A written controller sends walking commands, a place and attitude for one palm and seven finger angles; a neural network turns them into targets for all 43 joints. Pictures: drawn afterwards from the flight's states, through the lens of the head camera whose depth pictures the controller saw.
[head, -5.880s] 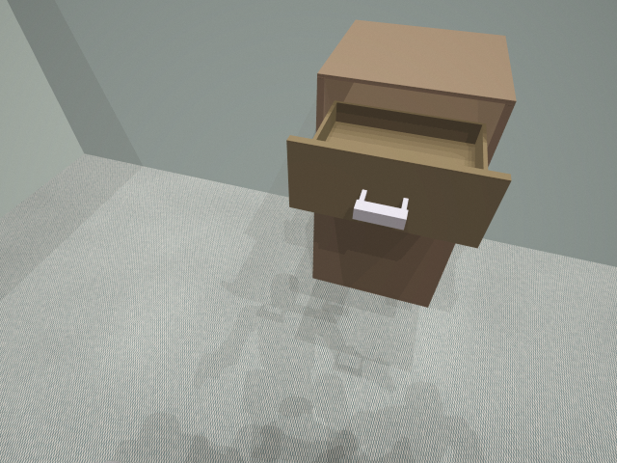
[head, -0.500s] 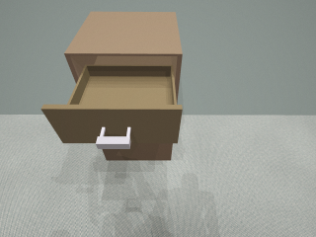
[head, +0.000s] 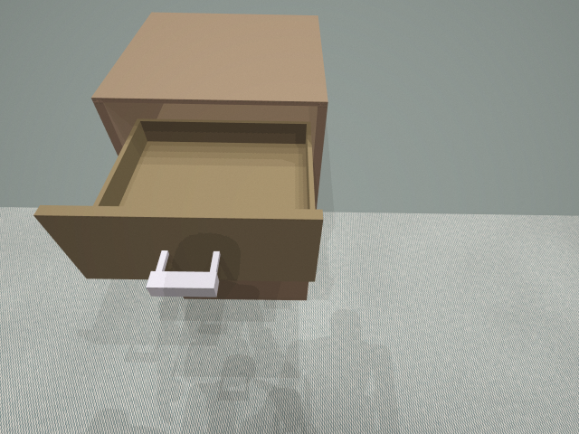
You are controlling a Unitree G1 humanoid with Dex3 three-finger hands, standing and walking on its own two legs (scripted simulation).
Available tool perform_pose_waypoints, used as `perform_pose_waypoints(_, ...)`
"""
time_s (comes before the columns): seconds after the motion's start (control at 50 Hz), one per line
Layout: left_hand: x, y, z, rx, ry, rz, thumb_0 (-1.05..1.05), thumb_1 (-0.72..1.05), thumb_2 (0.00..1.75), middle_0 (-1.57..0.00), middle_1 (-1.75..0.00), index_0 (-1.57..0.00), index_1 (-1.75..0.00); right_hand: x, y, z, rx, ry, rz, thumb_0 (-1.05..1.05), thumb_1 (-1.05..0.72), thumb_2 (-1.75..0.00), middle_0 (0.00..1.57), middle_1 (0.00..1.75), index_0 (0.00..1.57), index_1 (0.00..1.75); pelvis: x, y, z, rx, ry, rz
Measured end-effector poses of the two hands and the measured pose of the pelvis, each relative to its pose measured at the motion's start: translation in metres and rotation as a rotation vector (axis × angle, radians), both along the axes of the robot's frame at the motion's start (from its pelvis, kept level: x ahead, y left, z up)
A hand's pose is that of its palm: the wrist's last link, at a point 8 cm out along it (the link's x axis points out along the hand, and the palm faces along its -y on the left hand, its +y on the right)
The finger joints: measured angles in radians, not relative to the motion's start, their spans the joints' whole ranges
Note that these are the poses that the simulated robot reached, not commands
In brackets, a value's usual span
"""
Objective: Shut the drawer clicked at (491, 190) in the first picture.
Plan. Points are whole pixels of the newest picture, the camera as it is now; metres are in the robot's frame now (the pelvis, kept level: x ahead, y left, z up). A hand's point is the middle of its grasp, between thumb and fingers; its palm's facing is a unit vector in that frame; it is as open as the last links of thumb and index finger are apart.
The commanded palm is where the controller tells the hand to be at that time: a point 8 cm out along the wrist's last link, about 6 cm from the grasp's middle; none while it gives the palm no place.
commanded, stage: shuffle to correct the standing spot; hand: left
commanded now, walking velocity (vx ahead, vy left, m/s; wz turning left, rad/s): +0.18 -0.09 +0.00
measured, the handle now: (187, 270) +0.35 +0.19 -0.01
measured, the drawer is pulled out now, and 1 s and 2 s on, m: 0.30 0.30 0.30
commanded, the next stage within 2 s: come to a stop and stand still in 0.06 s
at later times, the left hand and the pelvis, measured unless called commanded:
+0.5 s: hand out of the picture +0.12 +0.15 -0.16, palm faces +0.04 -0.97 -0.25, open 7.3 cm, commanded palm none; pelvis +0.07 -0.04 +0.01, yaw +0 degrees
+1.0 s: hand out of the picture +0.05 +0.15 -0.16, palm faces +0.08 -0.97 -0.21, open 7.4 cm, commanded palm none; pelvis +0.01 -0.04 +0.01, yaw +0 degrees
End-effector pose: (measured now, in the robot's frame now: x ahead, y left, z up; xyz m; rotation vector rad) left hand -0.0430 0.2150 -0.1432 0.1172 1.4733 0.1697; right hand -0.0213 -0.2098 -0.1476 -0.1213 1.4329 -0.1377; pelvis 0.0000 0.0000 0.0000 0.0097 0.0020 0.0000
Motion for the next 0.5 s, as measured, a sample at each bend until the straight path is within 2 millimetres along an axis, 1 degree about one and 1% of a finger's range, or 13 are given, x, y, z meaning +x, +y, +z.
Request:
perform_pose_waypoints(0.04,0.002,-0.001,-0.002,0.000,-0.006,0.021,0.00,0.91,0.90,-0.20,-0.30,-0.20,-0.30,0.013,-0.002,0.001,-0.006,0.004,0.017,0.01,-0.91,-0.90,0.20,0.30,0.20,0.30,0.007,-0.001,-0.001,-0.006,-0.002,0.012)
perform_pose_waypoints(0.1,-0.001,-0.003,-0.005,-0.009,0.011,0.047,0.00,0.91,0.90,-0.20,-0.30,-0.20,-0.30,0.041,-0.008,0.005,-0.040,-0.006,0.049,0.02,-0.92,-0.90,0.20,0.30,0.20,0.30,0.018,0.002,-0.001,-0.009,-0.007,0.016)
perform_pose_waypoints(0.16,-0.005,-0.003,-0.012,-0.039,0.075,0.043,0.00,0.91,0.90,-0.20,-0.30,-0.20,-0.30,0.073,-0.013,0.007,-0.078,-0.096,0.045,0.02,-0.93,-0.90,0.20,0.30,0.20,0.30,0.029,0.007,-0.006,-0.007,-0.020,-0.008)
perform_pose_waypoints(0.2,0.002,-0.001,-0.013,-0.050,0.110,0.020,0.00,0.91,0.90,-0.20,-0.30,-0.20,-0.30,0.084,-0.015,0.012,-0.096,-0.152,0.025,0.02,-0.93,-0.90,0.20,0.30,0.20,0.30,0.036,0.009,-0.005,-0.003,-0.031,-0.023)
perform_pose_waypoints(0.24,0.021,0.003,-0.010,-0.043,0.099,0.000,0.01,0.91,0.90,-0.20,-0.30,-0.20,-0.30,0.086,-0.016,0.019,-0.099,-0.163,0.009,0.01,-0.92,-0.90,0.20,0.30,0.20,0.30,0.044,0.007,0.000,-0.007,-0.033,-0.023)
perform_pose_waypoints(0.3,0.061,0.005,-0.001,-0.025,0.012,-0.002,0.01,0.91,0.90,-0.20,-0.30,-0.20,-0.30,0.082,-0.013,0.026,-0.083,-0.117,0.020,0.01,-0.92,-0.90,0.19,0.30,0.20,0.30,0.052,0.002,0.010,-0.017,-0.031,-0.009)
perform_pose_waypoints(0.34,0.087,0.004,0.005,-0.013,-0.058,0.004,0.01,0.91,0.90,-0.20,-0.30,-0.20,-0.30,0.079,-0.011,0.027,-0.061,-0.077,0.036,0.01,-0.91,-0.90,0.19,0.30,0.20,0.30,0.056,-0.002,0.015,-0.020,-0.028,0.001)
perform_pose_waypoints(0.38,0.111,0.000,0.010,0.001,-0.113,0.002,0.01,0.91,0.90,-0.20,-0.30,-0.20,-0.30,0.079,-0.010,0.025,-0.035,-0.047,0.044,0.01,-0.91,-0.90,0.20,0.30,0.20,0.30,0.059,-0.008,0.017,-0.020,-0.027,0.006)
perform_pose_waypoints(0.42,0.129,-0.002,0.014,0.025,-0.143,-0.009,0.01,0.92,0.90,-0.20,-0.30,-0.20,-0.30,0.081,-0.012,0.020,-0.009,-0.032,0.038,0.01,-0.91,-0.90,0.20,0.30,0.20,0.30,0.062,-0.016,0.016,-0.016,-0.029,0.006)
perform_pose_waypoints(0.46,0.143,-0.007,0.017,0.048,-0.164,-0.026,0.01,0.93,0.90,-0.20,-0.30,-0.20,-0.30,0.082,-0.019,0.014,0.008,-0.019,0.027,0.01,-0.91,-0.90,0.20,0.30,0.20,0.30,0.065,-0.026,0.014,-0.007,-0.030,0.003)
perform_pose_waypoints(0.5,0.155,-0.013,0.017,0.074,-0.187,-0.041,0.01,0.92,0.90,-0.20,-0.30,-0.20,-0.30,0.084,-0.030,0.004,0.025,-0.011,0.010,0.02,-0.92,-0.90,0.20,0.30,0.21,0.30,0.069,-0.038,0.007,0.013,-0.029,-0.002)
